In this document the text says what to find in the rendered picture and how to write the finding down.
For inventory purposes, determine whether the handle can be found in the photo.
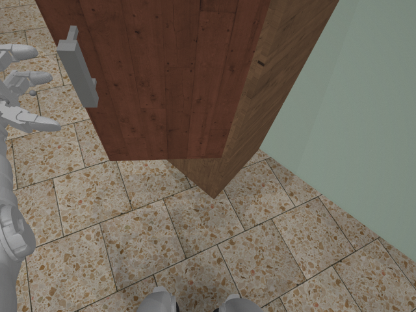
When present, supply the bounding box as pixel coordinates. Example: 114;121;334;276
56;25;99;107

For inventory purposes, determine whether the left robot forearm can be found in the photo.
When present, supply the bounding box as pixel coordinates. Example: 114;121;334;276
0;124;18;208

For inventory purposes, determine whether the robot right thigh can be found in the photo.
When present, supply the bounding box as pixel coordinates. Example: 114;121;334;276
218;298;264;312

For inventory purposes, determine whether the left robot hand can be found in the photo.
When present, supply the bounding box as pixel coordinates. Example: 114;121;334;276
0;44;61;134

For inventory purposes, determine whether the cupboard door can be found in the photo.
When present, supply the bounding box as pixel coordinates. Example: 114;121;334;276
35;0;271;161

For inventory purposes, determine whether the robot left thigh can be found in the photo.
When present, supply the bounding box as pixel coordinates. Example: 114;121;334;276
136;291;176;312

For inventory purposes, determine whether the robot thigh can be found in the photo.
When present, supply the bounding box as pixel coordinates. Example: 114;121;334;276
218;298;264;312
136;291;176;312

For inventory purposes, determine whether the robot left upper arm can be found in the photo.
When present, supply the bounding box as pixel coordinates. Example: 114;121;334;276
0;204;36;312

